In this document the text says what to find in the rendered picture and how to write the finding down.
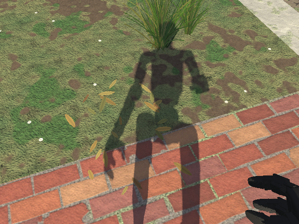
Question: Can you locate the right robot hand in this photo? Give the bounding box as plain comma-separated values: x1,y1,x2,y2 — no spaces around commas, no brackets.
245,174,299,224

